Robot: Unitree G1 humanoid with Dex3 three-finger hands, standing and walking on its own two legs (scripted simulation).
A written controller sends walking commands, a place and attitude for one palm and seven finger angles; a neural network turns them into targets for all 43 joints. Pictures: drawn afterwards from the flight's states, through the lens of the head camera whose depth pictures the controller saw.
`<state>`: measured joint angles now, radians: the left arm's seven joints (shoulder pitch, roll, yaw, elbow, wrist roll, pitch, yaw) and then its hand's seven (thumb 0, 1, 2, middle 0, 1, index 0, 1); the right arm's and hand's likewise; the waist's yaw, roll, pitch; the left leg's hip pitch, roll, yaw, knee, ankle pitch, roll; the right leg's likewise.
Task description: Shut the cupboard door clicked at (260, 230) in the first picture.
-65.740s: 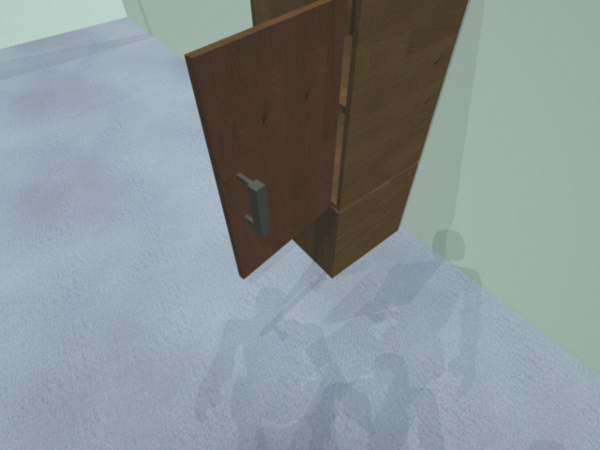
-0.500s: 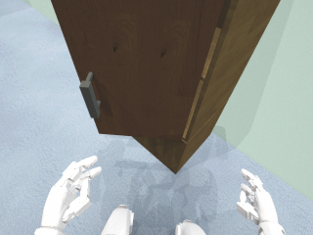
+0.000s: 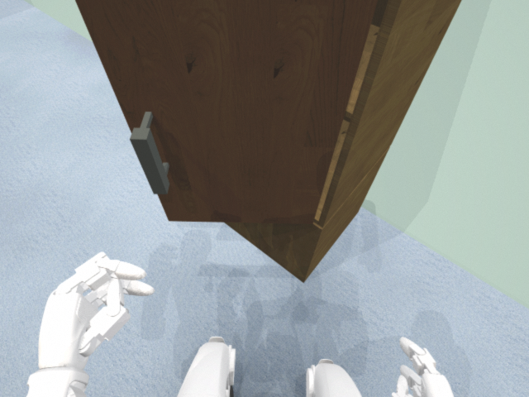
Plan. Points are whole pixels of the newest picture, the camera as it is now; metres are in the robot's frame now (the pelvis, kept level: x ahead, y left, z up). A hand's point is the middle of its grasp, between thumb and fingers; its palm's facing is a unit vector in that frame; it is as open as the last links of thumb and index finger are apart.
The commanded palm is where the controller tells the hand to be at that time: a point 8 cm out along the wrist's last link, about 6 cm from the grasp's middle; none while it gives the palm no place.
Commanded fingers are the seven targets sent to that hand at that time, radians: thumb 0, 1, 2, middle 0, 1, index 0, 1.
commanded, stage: raise the hand and make a fist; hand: left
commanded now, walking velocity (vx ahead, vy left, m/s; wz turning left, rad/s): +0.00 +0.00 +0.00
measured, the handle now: (154, 154) +0.49 +0.23 +0.05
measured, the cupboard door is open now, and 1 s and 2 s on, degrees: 39 39 39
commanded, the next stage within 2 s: bring the fist close to the handle in 1.02 s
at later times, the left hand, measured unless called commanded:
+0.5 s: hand (144, 311) +0.23 +0.18 +0.04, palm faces -0.01 -1.00 -0.03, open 3.1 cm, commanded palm +0.21 +0.24 +0.05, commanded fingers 0.00 0.90 0.90 -1.30 -1.50 -1.30 -1.50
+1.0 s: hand (133, 296) +0.24 +0.19 +0.06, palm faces +0.08 -1.00 -0.05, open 3.1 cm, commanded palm +0.21 +0.23 +0.05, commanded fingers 0.00 0.90 0.90 -1.30 -1.50 -1.30 -1.50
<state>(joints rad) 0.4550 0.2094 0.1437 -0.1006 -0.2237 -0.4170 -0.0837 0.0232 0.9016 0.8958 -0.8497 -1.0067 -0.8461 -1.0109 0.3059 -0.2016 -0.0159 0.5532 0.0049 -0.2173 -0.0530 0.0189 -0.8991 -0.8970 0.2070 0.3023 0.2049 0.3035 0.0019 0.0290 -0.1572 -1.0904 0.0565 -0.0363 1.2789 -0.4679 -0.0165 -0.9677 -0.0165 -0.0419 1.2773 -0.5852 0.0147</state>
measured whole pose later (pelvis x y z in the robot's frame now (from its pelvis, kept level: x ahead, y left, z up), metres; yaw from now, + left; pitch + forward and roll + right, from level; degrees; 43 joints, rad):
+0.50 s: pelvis +0.02 +0.00 +0.00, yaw +1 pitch +17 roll -4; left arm 0.41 0.22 0.10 -0.06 -0.24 -0.35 -0.25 0.02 0.90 0.90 -1.26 -1.46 -1.26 -1.46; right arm 0.19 -0.20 0.02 0.47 0.01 -0.16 -0.05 0.02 -0.90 -0.90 0.21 0.30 0.21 0.30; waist 0.03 0.03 -0.17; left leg -1.11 0.05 -0.07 1.31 -0.50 -0.02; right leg -0.97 -0.02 -0.07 1.29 -0.62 0.01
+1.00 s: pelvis +0.01 -0.01 -0.01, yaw +0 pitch +17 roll -3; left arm 0.39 0.23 0.18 -0.06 -0.29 -0.47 -0.20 0.02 0.90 0.90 -1.30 -1.50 -1.30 -1.50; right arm 0.24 -0.23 -0.02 0.52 0.01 -0.15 -0.06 0.02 -0.90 -0.90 0.20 0.30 0.20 0.30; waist 0.01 0.03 -0.18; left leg -1.12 0.06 -0.06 1.32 -0.50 -0.03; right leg -0.99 -0.01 -0.06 1.32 -0.63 0.00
